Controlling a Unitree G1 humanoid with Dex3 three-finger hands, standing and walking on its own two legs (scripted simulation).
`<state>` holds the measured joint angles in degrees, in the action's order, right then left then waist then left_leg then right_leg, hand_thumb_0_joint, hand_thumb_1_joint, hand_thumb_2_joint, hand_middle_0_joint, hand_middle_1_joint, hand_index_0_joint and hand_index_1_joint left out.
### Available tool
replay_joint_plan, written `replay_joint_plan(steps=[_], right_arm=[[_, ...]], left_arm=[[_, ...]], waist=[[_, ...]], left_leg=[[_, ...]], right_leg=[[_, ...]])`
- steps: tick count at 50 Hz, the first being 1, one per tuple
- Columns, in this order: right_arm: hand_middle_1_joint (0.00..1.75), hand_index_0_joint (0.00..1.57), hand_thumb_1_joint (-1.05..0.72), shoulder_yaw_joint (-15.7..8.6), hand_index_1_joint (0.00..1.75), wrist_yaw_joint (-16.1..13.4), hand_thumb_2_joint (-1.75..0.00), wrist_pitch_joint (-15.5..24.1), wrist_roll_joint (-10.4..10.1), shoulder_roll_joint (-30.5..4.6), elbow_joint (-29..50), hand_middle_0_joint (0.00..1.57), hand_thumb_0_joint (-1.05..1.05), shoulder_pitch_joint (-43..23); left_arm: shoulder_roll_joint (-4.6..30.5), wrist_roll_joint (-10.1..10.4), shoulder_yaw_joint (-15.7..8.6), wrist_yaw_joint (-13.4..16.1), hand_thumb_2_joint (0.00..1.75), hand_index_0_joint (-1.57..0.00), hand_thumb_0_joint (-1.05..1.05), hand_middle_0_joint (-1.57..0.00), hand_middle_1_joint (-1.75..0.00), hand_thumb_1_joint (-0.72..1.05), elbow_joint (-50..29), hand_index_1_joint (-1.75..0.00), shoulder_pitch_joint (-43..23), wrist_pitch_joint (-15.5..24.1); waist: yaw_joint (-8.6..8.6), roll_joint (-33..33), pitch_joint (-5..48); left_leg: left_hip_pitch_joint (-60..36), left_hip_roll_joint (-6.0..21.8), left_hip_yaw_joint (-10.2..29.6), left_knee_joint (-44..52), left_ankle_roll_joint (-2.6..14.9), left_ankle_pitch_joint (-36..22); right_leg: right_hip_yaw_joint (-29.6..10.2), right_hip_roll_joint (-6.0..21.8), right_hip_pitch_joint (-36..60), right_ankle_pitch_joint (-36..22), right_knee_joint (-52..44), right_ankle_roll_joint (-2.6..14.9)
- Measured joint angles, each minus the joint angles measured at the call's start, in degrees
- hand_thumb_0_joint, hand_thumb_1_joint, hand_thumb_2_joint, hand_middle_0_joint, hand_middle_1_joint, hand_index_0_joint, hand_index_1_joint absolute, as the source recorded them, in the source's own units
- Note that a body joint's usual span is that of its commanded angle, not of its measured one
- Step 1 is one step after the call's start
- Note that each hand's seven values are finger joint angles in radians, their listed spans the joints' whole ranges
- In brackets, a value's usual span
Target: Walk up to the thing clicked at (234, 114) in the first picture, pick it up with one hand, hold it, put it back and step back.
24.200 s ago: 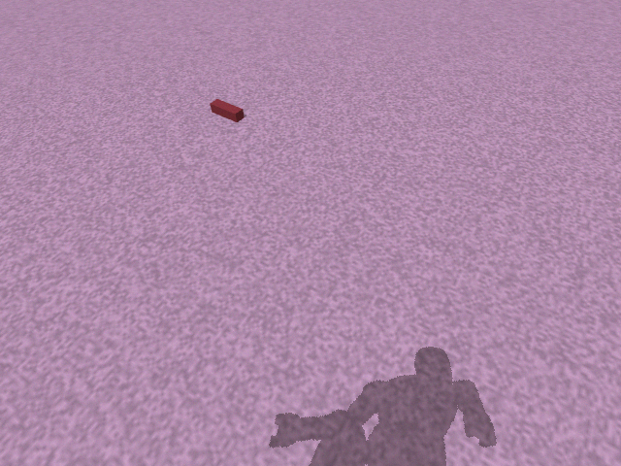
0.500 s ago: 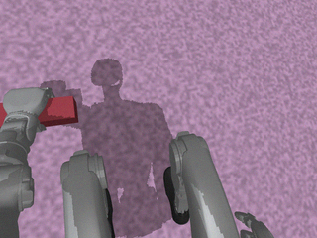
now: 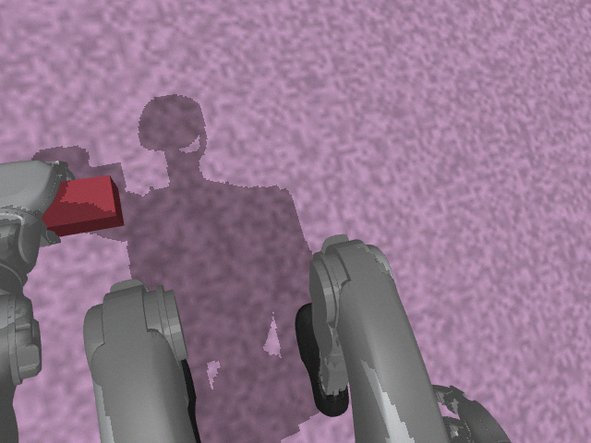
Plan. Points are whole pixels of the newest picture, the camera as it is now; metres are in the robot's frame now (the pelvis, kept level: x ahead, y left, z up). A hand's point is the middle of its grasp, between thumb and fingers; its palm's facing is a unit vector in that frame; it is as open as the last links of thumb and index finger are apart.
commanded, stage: rest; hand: left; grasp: from above
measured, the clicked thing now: (40, 213) +0.44 +0.29 -0.22
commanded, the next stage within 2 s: open in 1.26 s
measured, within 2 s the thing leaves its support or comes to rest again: rests again in 0.68 s
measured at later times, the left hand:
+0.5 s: hand (57, 212) +0.45 +0.27 -0.24, palm faces -0.46 -0.08 -0.89, open 9.3 cm
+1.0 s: hand (57, 214) +0.45 +0.28 -0.26, palm faces -0.46 -0.09 -0.88, open 9.3 cm
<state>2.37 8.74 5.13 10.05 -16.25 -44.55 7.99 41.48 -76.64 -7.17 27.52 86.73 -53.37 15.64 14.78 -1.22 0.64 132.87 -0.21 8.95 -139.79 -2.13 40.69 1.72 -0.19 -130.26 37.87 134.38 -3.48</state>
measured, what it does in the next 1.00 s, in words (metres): stands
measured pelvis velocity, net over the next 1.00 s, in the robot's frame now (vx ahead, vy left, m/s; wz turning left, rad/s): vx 0.00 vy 0.01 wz -0.09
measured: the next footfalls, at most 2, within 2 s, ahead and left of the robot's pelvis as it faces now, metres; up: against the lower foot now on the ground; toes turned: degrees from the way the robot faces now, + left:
none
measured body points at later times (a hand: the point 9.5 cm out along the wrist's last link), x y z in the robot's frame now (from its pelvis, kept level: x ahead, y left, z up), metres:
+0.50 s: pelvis +0.01 +0.00 -0.03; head +0.27 +0.08 +0.33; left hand +0.47 +0.27 -0.19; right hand +0.04 -0.27 -0.12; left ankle +0.07 +0.13 -0.29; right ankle +0.10 -0.13 -0.29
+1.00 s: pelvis +0.00 +0.01 -0.03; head +0.27 +0.10 +0.32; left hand +0.47 +0.28 -0.21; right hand +0.03 -0.27 -0.10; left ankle +0.07 +0.13 -0.29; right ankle +0.10 -0.13 -0.29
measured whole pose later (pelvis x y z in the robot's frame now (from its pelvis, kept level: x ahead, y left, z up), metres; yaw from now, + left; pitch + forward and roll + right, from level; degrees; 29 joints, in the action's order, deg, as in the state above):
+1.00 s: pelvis +0.00 +0.01 -0.03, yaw -5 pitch +28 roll -12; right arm 9.7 15.1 11.1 16.2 -18.8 -44.2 4.9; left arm 51.1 -78.7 -10.5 36.5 97.6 -55.0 16.2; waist 19.5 -5.0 -6.5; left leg 134.7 -0.3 13.9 -148.8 -1.7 43.0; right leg 5.1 -2.0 -130.3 37.9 139.1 -4.8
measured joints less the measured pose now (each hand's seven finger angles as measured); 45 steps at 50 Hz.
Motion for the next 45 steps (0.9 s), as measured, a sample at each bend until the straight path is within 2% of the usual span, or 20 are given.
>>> replay_joint_plan(steps=[5,8,18,25,37,39,42,45], right_arm=[[0.3,0.2,-0.91,0.08,0.3,0.33,-0.9,-0.01,0.67,-0.04,-0.32,0.2,0.0,-0.34],[0.3,0.2,-0.91,0.29,0.3,0.6,-0.9,0.15,1.1,-0.03,-0.51,0.2,0.0,-0.66],[0.3,0.2,-0.9,2.22,0.3,1.99,-0.89,1.54,2.56,-0.11,-0.72,0.2,0.0,-2.05],[0.3,0.2,-0.9,3.41,0.3,3.05,-0.89,2.57,3.25,-0.34,-0.23,0.2,0.0,-2.3],[0.3,0.2,-0.9,5.24,0.3,5.02,-0.89,4.28,4.74,-1.32,0.57,0.2,0.0,-2.77],[0.3,0.2,-0.9,5.46,0.3,5.26,-0.89,4.56,4.99,-1.52,0.51,0.2,0.0,-2.96],[0.3,0.2,-0.9,5.68,0.3,5.57,-0.89,4.78,5.35,-1.8,0.48,0.2,0.0,-2.92],[0.3,0.2,-0.9,6.2,0.3,5.9,-0.89,5.18,5.73,-2.14,0.42,0.2,0.0,-2.89]], left_arm=[[0.47,-0.52,-1.21,1.58,0.47,-0.79,-0.02,-0.79,-0.49,0.06,-0.27,-0.46,1.02,-0.11],[0.66,-0.68,-1.13,2.35,0.46,-0.79,-0.02,-0.79,-0.49,0.06,0.29,-0.46,1.01,-0.52],[2.36,-0.83,-1.34,4.25,0.43,-0.79,-0.02,-0.79,-0.48,0.08,4.03,-0.45,-0.63,-0.84],[3.87,-1.02,-2.74,5.87,0.41,-0.79,-0.02,-0.79,-0.48,0.09,4.69,-0.45,-0.47,-0.44],[6.74,-1.6,-3.77,7.27,0.37,-0.8,-0.02,-0.81,-0.46,0.1,6.77,-0.43,-0.78,-0.44],[7.38,-1.84,-4.65,7.47,0.37,-0.81,-0.02,-0.81,-0.46,0.1,7.39,-0.42,-0.74,-0.17],[8.07,-1.81,-4.58,7.83,0.37,-0.81,-0.02,-0.81,-0.45,0.1,8.18,-0.42,-0.74,-0.08],[8.57,-1.84,-3.46,7.95,0.37,-0.81,-0.02,-0.81,-0.45,0.1,9.05,-0.42,-1.12,-0.04]], waist=[[0.39,-0.42,-0.65],[0.68,-0.67,-0.92],[1.76,-1.35,-2.45],[2.49,-1.71,-3.85],[3.74,-2.93,-5.83],[3.98,-3.12,-6.13],[4.19,-3.37,-6.4],[4.37,-3.59,-6.74]], left_leg=[[0.95,0.03,0.54,-1.62,-0.1,0.45],[1.32,0.01,0.61,-2.35,-0.07,0.7],[2.16,-0.05,1.68,-4.86,0.01,1.5],[2.67,-0.09,2.67,-6.4,0.09,1.95],[2.53,-0.26,3.84,-7.91,0.15,2.32],[2.41,-0.24,4.08,-8.15,0.15,2.35],[2.28,-0.21,4.35,-8.45,0.18,2.38],[2.12,-0.2,4.49,-8.67,0.29,2.36]], right_leg=[[0.28,-0.29,-0.93,0.11,1.24,-0.12],[0.26,-0.38,-1.3,0.29,1.89,-0.19],[0.94,-0.76,-1.75,0.62,3.49,-0.54],[1.67,-1.06,-1.84,0.69,4.17,-0.59],[2.53,-1.3,-1.14,0.7,4.72,-1.02],[2.72,-1.39,-0.96,0.61,4.76,-1.04],[2.93,-1.51,-0.76,0.5,4.82,-1.01],[3.04,-1.59,-0.48,0.4,4.85,-1.17]])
